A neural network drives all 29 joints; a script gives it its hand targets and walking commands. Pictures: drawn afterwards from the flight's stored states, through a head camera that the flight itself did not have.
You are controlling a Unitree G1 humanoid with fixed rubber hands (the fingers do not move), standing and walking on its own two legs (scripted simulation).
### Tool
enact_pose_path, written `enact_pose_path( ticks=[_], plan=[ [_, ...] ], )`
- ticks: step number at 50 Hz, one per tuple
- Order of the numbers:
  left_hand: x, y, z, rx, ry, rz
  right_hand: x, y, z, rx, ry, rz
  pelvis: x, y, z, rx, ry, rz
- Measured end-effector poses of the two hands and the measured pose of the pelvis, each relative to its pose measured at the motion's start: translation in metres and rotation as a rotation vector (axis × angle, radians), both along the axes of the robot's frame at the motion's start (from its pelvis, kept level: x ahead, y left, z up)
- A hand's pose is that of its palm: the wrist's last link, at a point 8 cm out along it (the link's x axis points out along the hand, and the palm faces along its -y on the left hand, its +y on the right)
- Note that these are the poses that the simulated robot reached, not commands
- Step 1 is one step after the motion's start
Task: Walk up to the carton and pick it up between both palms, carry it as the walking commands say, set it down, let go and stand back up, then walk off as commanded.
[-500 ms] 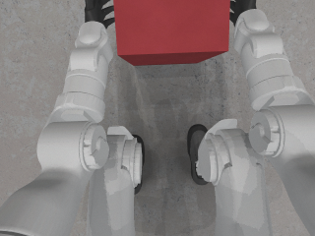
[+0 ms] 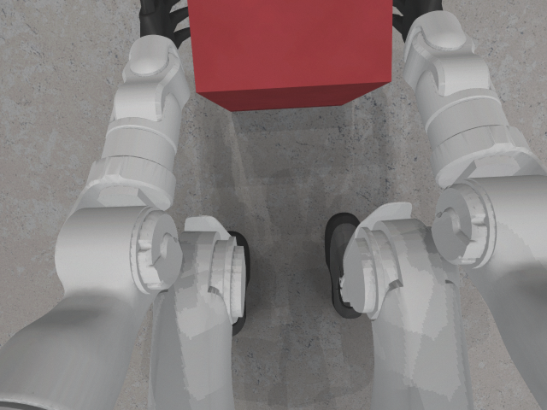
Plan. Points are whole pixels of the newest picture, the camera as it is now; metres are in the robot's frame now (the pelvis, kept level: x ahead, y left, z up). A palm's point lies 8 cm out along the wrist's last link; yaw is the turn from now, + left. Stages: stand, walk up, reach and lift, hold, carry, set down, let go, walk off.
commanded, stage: set down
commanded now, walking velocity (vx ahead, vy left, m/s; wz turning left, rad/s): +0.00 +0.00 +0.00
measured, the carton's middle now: (286, 42) +0.54 -0.03 -0.23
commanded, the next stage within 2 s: let go in 1.88 s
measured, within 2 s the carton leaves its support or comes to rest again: neither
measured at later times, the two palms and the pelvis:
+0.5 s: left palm (142, 49) +0.53 +0.14 -0.16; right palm (454, 25) +0.52 -0.22 -0.16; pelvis +0.00 +0.00 +0.01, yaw +0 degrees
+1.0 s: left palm out of the picture +0.53 +0.15 -0.03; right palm out of the picture +0.52 -0.23 -0.03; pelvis +0.01 +0.00 +0.08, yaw -1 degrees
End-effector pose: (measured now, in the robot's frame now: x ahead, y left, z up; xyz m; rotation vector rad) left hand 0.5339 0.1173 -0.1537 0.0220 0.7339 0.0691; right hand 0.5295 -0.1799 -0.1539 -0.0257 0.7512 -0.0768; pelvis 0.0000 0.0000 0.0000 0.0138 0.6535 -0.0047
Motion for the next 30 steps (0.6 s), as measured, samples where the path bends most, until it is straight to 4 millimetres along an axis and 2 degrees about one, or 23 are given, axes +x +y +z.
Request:
enact_pose_path(
  ticks=[8, 15, 23, 30],
  plan=[
    [-0.003, 0.003, -0.003, 0.025, -0.020, -0.024, -0.005, -0.003, -0.005, -0.009, -0.027, -0.027, -0.004, 0.001, 0.003, 0.000, -0.020, -0.003],
    [-0.013, 0.016, -0.014, 0.044, 0.004, -0.011, -0.019, -0.023, -0.017, -0.042, -0.005, -0.086, -0.005, 0.002, 0.010, -0.001, -0.005, -0.002],
    [-0.008, 0.025, -0.011, 0.051, -0.004, -0.005, -0.012, -0.041, -0.008, -0.056, -0.023, -0.104, -0.004, 0.000, 0.009, -0.001, -0.001, -0.006],
    [-0.003, 0.030, -0.002, 0.054, -0.028, 0.000, -0.007, -0.045, 0.001, -0.050, -0.050, -0.100, -0.002, -0.002, 0.010, 0.002, 0.006, -0.011]
  ],
)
